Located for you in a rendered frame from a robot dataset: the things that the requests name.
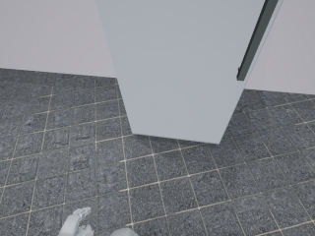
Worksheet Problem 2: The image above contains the fridge door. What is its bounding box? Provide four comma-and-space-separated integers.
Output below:
95, 0, 283, 144

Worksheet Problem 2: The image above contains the left robot hand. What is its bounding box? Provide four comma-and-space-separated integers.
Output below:
58, 206, 94, 236

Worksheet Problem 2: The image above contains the handle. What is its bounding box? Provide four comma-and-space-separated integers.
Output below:
236, 0, 279, 82

